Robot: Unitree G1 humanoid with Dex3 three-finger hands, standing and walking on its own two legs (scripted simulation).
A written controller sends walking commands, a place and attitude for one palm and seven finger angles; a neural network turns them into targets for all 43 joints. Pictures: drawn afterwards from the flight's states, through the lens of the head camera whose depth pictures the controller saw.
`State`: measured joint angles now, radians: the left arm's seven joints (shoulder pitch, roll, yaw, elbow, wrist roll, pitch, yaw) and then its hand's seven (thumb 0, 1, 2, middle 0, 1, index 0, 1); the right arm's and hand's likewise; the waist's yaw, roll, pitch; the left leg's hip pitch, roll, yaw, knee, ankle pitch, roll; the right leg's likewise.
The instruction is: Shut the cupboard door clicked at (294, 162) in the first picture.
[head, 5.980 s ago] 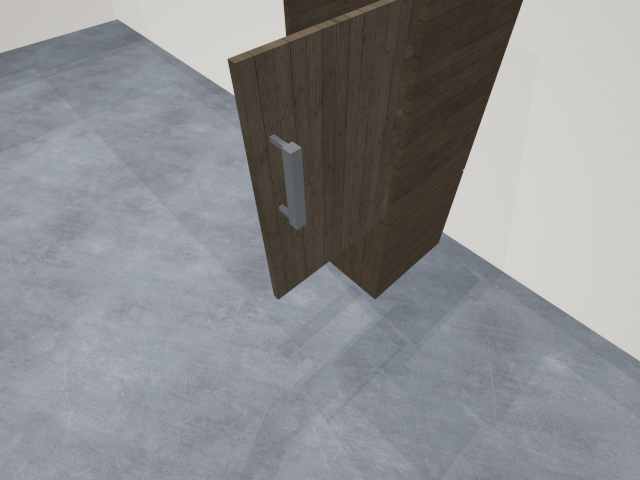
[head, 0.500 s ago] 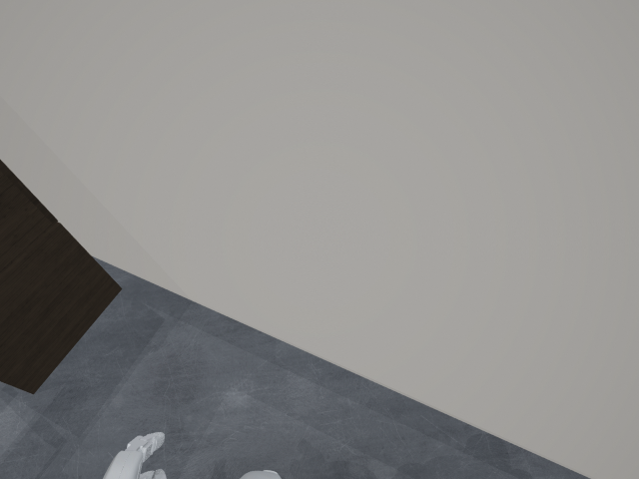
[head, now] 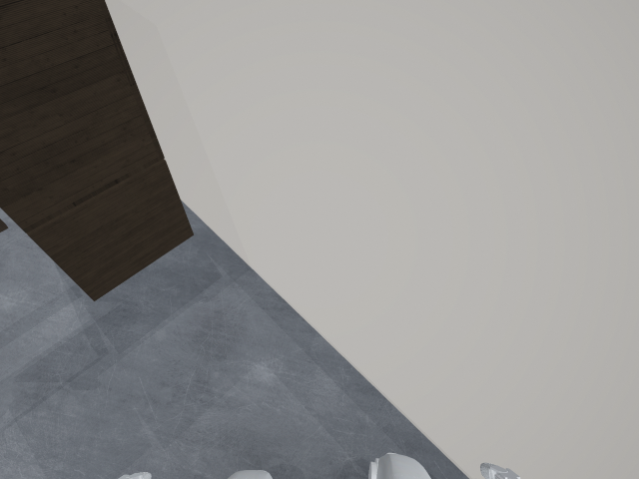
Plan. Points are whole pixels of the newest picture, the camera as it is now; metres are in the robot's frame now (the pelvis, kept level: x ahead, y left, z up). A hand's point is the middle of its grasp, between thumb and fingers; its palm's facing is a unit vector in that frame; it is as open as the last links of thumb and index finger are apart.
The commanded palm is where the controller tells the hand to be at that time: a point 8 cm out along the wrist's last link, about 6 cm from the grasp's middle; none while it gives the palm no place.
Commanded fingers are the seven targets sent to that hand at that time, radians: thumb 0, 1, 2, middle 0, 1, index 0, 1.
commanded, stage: turn to face it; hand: left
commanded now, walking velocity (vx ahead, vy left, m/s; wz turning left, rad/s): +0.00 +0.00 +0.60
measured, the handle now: out of the picture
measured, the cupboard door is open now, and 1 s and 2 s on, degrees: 90 90 90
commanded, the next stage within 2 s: take the last steps up to it in 1.20 s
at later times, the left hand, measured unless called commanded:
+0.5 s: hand out of the picture +0.03 +0.15 -0.16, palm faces +0.33 -0.91 -0.23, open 7.3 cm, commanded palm none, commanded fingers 0.00 0.90 0.90 -0.20 -0.30 -0.20 -0.30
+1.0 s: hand out of the picture +0.02 +0.16 -0.15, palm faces +0.56 -0.77 -0.31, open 7.4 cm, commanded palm none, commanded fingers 0.00 0.90 0.90 -0.20 -0.30 -0.20 -0.30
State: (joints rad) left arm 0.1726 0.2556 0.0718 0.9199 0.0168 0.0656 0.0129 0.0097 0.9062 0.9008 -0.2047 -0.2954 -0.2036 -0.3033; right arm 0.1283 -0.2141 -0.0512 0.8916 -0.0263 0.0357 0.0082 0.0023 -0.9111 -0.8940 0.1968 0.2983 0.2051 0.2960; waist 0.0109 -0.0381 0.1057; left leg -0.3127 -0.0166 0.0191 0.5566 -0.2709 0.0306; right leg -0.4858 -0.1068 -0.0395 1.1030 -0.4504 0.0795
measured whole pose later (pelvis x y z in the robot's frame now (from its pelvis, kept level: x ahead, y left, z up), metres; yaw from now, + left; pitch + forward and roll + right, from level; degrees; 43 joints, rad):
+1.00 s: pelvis +0.06 -0.07 +0.00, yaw +36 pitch +1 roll +1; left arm 0.16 0.21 0.04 0.87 0.02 0.00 0.02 0.01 0.91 0.90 -0.20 -0.30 -0.20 -0.30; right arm 0.16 -0.25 -0.08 0.94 -0.02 0.08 0.02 0.01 -0.91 -0.89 0.20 0.30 0.21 0.30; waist -0.01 0.05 0.10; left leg -0.45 -0.05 -0.08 0.93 -0.47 -0.03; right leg -0.27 -0.06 -0.08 0.61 -0.36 0.00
